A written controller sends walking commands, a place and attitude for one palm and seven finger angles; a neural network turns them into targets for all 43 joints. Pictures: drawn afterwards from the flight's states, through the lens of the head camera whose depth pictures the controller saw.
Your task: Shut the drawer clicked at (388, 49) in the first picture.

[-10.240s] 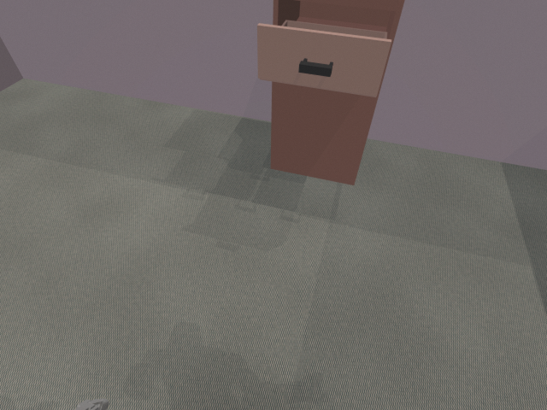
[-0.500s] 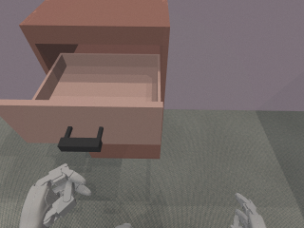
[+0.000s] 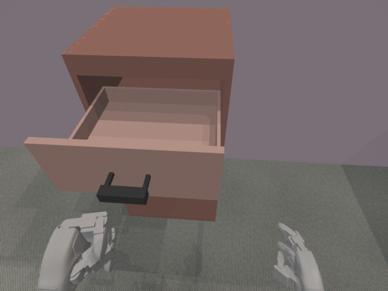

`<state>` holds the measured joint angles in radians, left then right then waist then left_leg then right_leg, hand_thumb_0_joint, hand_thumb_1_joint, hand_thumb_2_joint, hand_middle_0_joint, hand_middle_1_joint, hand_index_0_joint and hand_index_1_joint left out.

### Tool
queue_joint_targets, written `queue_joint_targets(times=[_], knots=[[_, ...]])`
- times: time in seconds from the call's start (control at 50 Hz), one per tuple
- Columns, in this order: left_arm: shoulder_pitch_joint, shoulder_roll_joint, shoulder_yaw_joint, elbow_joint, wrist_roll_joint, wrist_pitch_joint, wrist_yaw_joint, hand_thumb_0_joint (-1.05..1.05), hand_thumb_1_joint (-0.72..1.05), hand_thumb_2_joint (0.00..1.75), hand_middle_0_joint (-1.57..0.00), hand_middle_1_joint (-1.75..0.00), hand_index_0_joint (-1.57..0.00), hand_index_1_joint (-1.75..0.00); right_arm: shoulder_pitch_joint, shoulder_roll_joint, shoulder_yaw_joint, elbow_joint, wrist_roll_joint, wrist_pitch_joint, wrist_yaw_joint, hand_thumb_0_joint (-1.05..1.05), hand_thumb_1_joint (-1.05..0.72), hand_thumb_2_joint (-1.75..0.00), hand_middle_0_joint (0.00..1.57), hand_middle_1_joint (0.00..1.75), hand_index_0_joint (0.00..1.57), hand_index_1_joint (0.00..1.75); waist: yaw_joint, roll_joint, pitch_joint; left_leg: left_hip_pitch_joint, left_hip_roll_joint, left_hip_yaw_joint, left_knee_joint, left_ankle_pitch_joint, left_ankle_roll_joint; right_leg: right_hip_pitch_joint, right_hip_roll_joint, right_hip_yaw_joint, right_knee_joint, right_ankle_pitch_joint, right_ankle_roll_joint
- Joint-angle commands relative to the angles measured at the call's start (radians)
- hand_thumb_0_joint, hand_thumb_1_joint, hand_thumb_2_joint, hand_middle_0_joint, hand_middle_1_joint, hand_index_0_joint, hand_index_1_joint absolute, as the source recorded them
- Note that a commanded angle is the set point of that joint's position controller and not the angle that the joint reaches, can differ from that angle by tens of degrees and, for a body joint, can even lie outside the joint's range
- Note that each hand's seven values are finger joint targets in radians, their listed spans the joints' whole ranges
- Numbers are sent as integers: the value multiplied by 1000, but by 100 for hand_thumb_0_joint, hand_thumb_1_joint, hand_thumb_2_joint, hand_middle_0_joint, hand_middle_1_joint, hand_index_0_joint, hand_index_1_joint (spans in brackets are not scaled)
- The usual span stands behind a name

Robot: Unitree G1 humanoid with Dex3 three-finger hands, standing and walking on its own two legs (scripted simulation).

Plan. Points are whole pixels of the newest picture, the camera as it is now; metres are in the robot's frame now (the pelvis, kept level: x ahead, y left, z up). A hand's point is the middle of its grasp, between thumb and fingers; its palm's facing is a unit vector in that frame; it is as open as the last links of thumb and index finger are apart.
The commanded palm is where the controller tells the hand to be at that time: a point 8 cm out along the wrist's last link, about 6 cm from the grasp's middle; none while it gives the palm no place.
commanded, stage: raise the hand and make a fist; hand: left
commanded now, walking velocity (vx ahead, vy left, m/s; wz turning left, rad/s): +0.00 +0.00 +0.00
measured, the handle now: (126, 186) +0.33 +0.19 +0.04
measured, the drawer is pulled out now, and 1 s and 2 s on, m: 0.28 0.28 0.28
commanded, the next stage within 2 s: bring the fist close to the handle in 0.50 s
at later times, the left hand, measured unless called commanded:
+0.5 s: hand (110, 254) +0.15 +0.14 +0.13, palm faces +0.06 -0.99 -0.10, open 3.3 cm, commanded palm +0.11 +0.19 +0.14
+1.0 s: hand (115, 244) +0.18 +0.15 +0.10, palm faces +0.04 -1.00 -0.05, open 3.3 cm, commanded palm +0.15 +0.20 +0.10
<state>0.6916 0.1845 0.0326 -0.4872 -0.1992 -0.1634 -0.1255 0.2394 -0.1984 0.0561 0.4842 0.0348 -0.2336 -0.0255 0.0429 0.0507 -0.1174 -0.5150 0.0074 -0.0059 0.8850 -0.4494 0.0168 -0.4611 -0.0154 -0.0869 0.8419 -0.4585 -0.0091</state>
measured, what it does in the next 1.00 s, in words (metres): stands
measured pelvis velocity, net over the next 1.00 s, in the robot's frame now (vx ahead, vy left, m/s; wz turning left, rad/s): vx -0.01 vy -0.02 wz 0.00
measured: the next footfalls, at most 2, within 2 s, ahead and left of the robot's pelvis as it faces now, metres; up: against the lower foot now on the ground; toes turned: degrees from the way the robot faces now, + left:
none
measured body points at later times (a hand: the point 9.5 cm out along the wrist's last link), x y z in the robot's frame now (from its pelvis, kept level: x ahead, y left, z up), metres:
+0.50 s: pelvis +0.00 -0.02 +0.01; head -0.02 -0.04 +0.46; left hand +0.14 +0.19 +0.14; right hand +0.19 -0.25 -0.05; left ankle +0.00 +0.11 -0.70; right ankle -0.01 -0.11 -0.70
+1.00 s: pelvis -0.01 -0.02 +0.01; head +0.00 -0.03 +0.46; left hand +0.17 +0.20 +0.10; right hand +0.18 -0.25 -0.05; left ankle +0.00 +0.11 -0.70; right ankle -0.01 -0.11 -0.70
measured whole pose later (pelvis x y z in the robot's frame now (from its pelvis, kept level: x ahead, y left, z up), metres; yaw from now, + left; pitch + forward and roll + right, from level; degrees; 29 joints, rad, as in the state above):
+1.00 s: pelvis -0.01 -0.02 +0.01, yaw +0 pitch +4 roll -1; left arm 0.55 0.19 0.12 -0.25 -0.25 -0.24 -0.20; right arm 0.24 -0.24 0.02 0.59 0.03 -0.32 -0.05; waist 0.02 0.04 -0.08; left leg -0.49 0.02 -0.01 0.82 -0.40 -0.01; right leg -0.44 0.00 -0.09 0.80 -0.43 -0.04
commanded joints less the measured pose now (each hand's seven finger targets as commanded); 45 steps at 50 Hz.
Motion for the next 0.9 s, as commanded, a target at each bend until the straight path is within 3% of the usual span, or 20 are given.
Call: queue_joint_targets(times=[0.0, 0.04, 0.1, 0.14, 0.22, 0.3, 0.36, 0.46, 0.5, 0.58, 0.62, 0.68, 0.78, 0.8, 0.84, 0.88], knots=[[24, 76, 54, -281, -17, -47, 0, 0, 90, 90, -140, -160, -140, -160, -94, -118, -59, -165, 16, -66, -9, 0, -90, -90, 20, 30, 20, 30, -12, -18, -53, 99, 11, -34, -180, 273, 9, 28, 18, -13, -134, 258, -8], [26, 90, 67, -295, -15, -39, 3, 0, 90, 90, -140, -160, -140, -160, -106, -118, -57, -159, 18, -74, -9, 0, -90, -90, 20, 30, 20, 30, -7, 6, -44, 102, 10, -35, -186, 270, 8, 36, 18, -13, -141, 254, -10], [14, 65, 40, -285, -21, -29, -1, 0, 90, 90, -140, -160, -140, -160, -100, -120, -55, -155, 21, -86, -13, 0, -90, -90, 20, 30, 20, 30, -19, -31, -4, 99, 9, -32, -197, 228, 9, 23, 20, -12, -161, 221, -5], [38, 89, 81, -232, -24, -19, 2, 0, 90, 90, -140, -160, -140, -160, -111, -121, -58, -143, 23, -89, -18, 0, -90, -90, 20, 30, 20, 30, -6, -39, 16, 84, 5, -30, -204, 212, 8, 35, 20, -2, -180, 208, -9], [31, 82, 75, -250, -29, -31, -8, 0, 90, 90, -140, -160, -140, -160, -108, -120, -58, -147, 23, -98, -21, 0, -90, -90, 20, 30, 20, 30, -5, -39, 9, 96, -1, -17, -205, 214, 11, 43, 17, 6, -191, 212, -5], [16, 111, 118, -235, -40, -57, -6, 0, 90, 90, -140, -160, -140, -160, -105, -119, -63, -130, 22, -116, -23, 0, -90, -90, 20, 30, 20, 30, -3, -55, 1, 95, -7, -8, -194, 216, 12, 54, 13, 28, -211, 215, -2], [26, 112, 127, -219, -46, -71, -13, 0, 90, 90, -140, -160, -140, -160, -112, -119, -62, -122, 23, -130, -23, 0, -90, -90, 20, 30, 20, 30, 0, -28, 3, 99, -9, -4, -193, 222, 12, 60, 10, 36, -217, 223, -4], [-1, 132, 160, -176, -70, -82, -41, 0, 90, 90, -140, -160, -140, -160, -115, -123, -64, -107, 26, -147, -33, 0, -90, -90, 20, 30, 20, 30, -3, -69, 13, 93, -14, 1, -183, 206, 12, 68, -1, 79, -262, 195, 4], [-22, 118, 139, -168, -72, -81, -54, 0, 90, 90, -140, -160, -140, -160, -117, -123, -60, -103, 27, -156, -35, 0, -90, -90, 20, 30, 20, 30, -6, -59, 28, 95, -16, 3, -183, 204, 13, 63, -3, 81, -268, 193, 7], [-38, 151, 190, -140, -83, -84, -64, 0, 90, 90, -140, -160, -140, -160, -119, -124, -64, -85, 27, -171, -41, 0, -90, -90, 20, 30, 20, 30, 0, -65, 18, 103, -16, 0, -186, 206, 12, 75, -6, 98, -285, 192, 8], [-60, 116, 157, -102, -87, -84, -75, 0, 90, 90, -140, -160, -140, -160, -117, -126, -61, -79, 24, -172, -42, 0, -90, -90, 20, 30, 20, 30, -11, -78, 40, 96, -19, 0, -185, 204, 12, 62, -8, 98, -286, 202, 14], [-90, 119, 162, -52, -89, -91, -85, 0, 90, 90, -140, -160, -140, -160, -115, -131, -64, -69, 21, -172, -43, 0, -90, -90, 20, 30, 20, 30, -13, -87, 44, 87, -21, -1, -186, 201, 11, 57, -7, 98, -285, 195, 14], [-150, 110, 140, -45, -73, -123, -84, 0, 90, 90, -140, -160, -140, -160, -106, -138, -67, -66, 12, -171, -35, 0, -90, -90, 20, 30, 20, 30, -23, -37, 9, 95, -24, -1, -181, 216, 14, 46, -3, 75, -248, 215, 8], [-171, 127, 156, -31, -72, -128, -80, 0, 90, 90, -140, -160, -140, -160, -101, -140, -70, -60, 10, -168, -36, 0, -90, -90, 20, 30, 20, 30, -28, -57, 4, 89, -22, -3, -174, 216, 13, 44, -3, 78, -245, 214, 9], [-163, 128, 163, -26, -67, -141, -73, 0, 90, 90, -140, -160, -140, -160, -105, -141, -73, -61, 7, -163, -32, 0, -90, -90, 20, 30, 20, 30, -17, -31, -19, 89, -23, -3, -175, 230, 13, 50, 1, 67, -226, 234, 4], [-161, 107, 153, 5, -65, -146, -72, 0, 90, 90, -140, -160, -140, -160, -99, -141, -74, -61, 6, -155, -28, 0, -90, -90, 20, 30, 20, 30, -22, -43, -35, 86, -24, -2, -169, 247, 12, 49, 1, 54, -205, 266, 4]])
